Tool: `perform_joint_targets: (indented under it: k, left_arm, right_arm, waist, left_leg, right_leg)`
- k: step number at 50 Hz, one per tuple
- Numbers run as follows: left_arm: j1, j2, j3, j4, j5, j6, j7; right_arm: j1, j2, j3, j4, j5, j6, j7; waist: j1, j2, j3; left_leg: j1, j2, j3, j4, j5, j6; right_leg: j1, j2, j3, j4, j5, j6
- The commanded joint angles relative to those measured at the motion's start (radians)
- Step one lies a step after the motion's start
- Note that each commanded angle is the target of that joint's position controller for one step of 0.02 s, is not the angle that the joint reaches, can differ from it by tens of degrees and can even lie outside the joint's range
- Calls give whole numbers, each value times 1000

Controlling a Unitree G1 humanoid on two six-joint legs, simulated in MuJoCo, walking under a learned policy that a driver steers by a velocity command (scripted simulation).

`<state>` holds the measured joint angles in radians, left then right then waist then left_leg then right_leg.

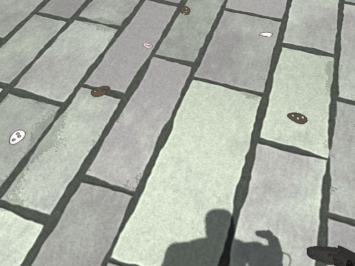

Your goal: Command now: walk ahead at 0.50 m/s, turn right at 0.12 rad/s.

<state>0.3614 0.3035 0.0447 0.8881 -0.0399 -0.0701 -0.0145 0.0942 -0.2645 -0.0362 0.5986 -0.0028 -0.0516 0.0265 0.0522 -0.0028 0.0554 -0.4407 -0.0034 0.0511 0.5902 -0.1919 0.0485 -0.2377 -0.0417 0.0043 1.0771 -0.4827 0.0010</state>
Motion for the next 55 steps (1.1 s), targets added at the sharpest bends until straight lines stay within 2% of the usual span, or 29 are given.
perform_joint_targets:
  k: [1,2,3,4,7,12,14,17,18,20,21,22,23,24,25,26,27,28,30,33,36,37,38,39,40,41,45,49,55]
  left_arm:
    - [-110,132,29,-119,5,-33,4]
    - [-79,120,32,-107,11,-15,6]
    - [-45,99,30,-96,7,1,7]
    - [-28,74,26,-88,7,15,9]
    - [-85,53,27,-107,11,35,15]
    - [-230,17,12,-152,25,21,-12]
    - [-297,2,4,-186,36,15,-23]
    - [-306,25,12,-213,40,10,-39]
    - [-279,45,21,-211,44,10,-41]
    - [-105,108,55,-162,50,5,-35]
    - [-30,186,75,-150,56,8,-18]
    - [-25,239,71,-153,78,17,-3]
    - [-4,154,45,-158,64,18,-7]
    - [-61,129,39,-164,52,22,-12]
    - [-131,104,33,-161,37,22,-11]
    - [-195,67,20,-163,33,24,-8]
    - [-226,53,14,-160,48,26,-5]
    - [-264,71,20,-157,62,29,-4]
    - [-295,71,24,-152,72,32,0]
    - [-293,74,23,-128,62,37,11]
    - [-320,49,11,-108,53,49,12]
    - [-296,24,1,-90,56,50,10]
    - [-273,17,-3,-77,62,51,10]
    - [-226,16,3,-74,57,55,13]
    - [-251,31,3,-64,62,59,20]
    - [-252,36,7,-61,58,62,25]
    - [-233,30,8,-19,57,64,32]
    - [-245,27,10,16,47,61,30]
    - [-239,35,12,70,42,72,39]
  right_arm:
    - [210,-135,-52,24,-2,-16,-8]
    - [170,-107,-45,24,-8,-26,-6]
    - [148,-106,-48,29,-12,-36,-5]
    - [133,-99,-49,40,-9,-49,-4]
    - [124,-111,-58,75,-16,-65,-13]
    - [151,-142,-67,118,-10,-59,-31]
    - [191,-156,-70,147,-1,-46,-36]
    - [209,-184,-78,178,19,-22,-42]
    - [198,-197,-81,182,26,-15,-46]
    - [174,-192,-78,187,30,-2,-53]
    - [221,-159,-63,179,5,-6,-55]
    - [354,-47,-20,167,-26,-15,-39]
    - [374,-89,-21,218,7,-19,-25]
    - [268,-151,-40,198,43,-13,-22]
    - [195,-141,-37,180,39,-5,-31]
    - [165,-134,-39,184,21,10,-47]
    - [157,-132,-41,186,6,29,-58]
    - [210,-106,-36,196,10,45,-62]
    - [240,-83,-29,222,5,55,-71]
    - [217,-83,-28,240,3,66,-71]
    - [184,-73,-27,249,-16,73,-62]
    - [166,-80,-27,242,-29,72,-62]
    - [147,-117,-30,225,-31,68,-65]
    - [107,-179,-45,237,-16,65,-68]
    - [88,-128,-36,238,-16,54,-63]
    - [83,-94,-26,247,-22,44,-61]
    - [106,-88,-21,282,-9,13,-57]
    - [126,-90,-19,314,-4,16,-61]
    - [119,-84,-15,352,-1,26,-59]
  waist:
    - [-122,79,-147]
    - [-82,89,-120]
    - [-59,108,-111]
    - [-44,90,-90]
    - [-36,58,-27]
    - [-84,35,26]
    - [-105,28,42]
    - [-90,67,4]
    - [-68,84,-23]
    - [33,68,-131]
    - [49,-27,-227]
    - [-31,-258,-387]
    - [11,-155,-572]
    - [28,-99,-453]
    - [9,-61,-322]
    - [-17,-23,-236]
    - [-43,-37,-182]
    - [-87,-106,-171]
    - [-96,-111,-182]
    - [-85,-98,-221]
    - [-97,-92,-148]
    - [-93,-76,-109]
    - [-74,-30,-62]
    - [-9,105,-25]
    - [-31,116,-8]
    - [-26,121,-7]
    - [-39,69,-52]
    - [-55,28,-87]
    - [-56,4,-88]
  left_leg:
    - [496,303,-352,-289,154,194]
    - [404,277,-290,-344,153,181]
    - [337,283,-266,-386,156,193]
    - [299,281,-225,-416,183,197]
    - [278,265,-100,-467,221,174]
    - [300,226,69,-478,298,128]
    - [331,235,92,-437,436,123]
    - [435,266,86,-335,597,100]
    - [464,267,81,-277,679,87]
    - [453,208,111,-26,746,30]
    - [314,145,134,189,508,-28]
    - [-46,2,87,578,-420,-104]
    - [-50,-12,-145,705,-558,-111]
    - [-104,31,-162,710,-521,-102]
    - [-160,64,-132,647,-461,-98]
    - [-147,90,-124,571,-406,-103]
    - [-37,103,-121,512,-353,-106]
    - [37,102,-114,427,-329,-115]
    - [130,84,-86,278,-291,-125]
    - [227,75,-78,135,-99,-112]
    - [332,51,-52,-39,24,-77]
    - [346,73,-79,-102,44,-59]
    - [316,137,-150,-180,21,-31]
    - [167,139,-156,-196,-179,1]
    - [72,116,-152,-242,-298,-5]
    - [44,110,-147,-260,-298,-26]
    - [145,89,-118,-205,-52,-51]
    - [213,77,-100,-169,87,-41]
    - [241,64,-86,-166,161,-35]
  right_leg:
    - [-480,-76,78,141,91,-14]
    - [-414,-99,84,116,148,-11]
    - [-357,-104,87,109,175,0]
    - [-343,-106,90,91,188,10]
    - [-416,-103,112,-9,307,28]
    - [-385,-72,46,-320,563,12]
    - [-357,-45,10,-416,572,0]
    - [-318,-6,-8,-490,494,-34]
    - [-279,16,-21,-507,454,-49]
    - [-36,79,-52,-609,546,-91]
    - [195,-19,57,-578,983,-129]
    - [571,-308,419,-483,1401,-350]
    - [587,-372,546,-539,1323,-429]
    - [489,-311,419,-581,1203,-383]
    - [372,-264,343,-617,1055,-327]
    - [236,-237,304,-666,916,-296]
    - [66,-211,262,-721,862,-279]
    - [-16,-206,239,-742,814,-285]
    - [-78,-169,178,-756,804,-268]
    - [-86,-163,164,-782,594,-234]
    - [-182,-104,151,-806,100,-156]
    - [-209,-75,149,-804,-17,-110]
    - [-215,-38,131,-760,-57,-67]
    - [-141,25,62,-738,15,-36]
    - [-40,33,44,-689,102,-16]
    - [3,30,42,-670,156,-20]
    - [25,17,49,-655,302,-42]
    - [45,14,45,-641,422,-35]
    - [76,12,42,-634,495,-31]
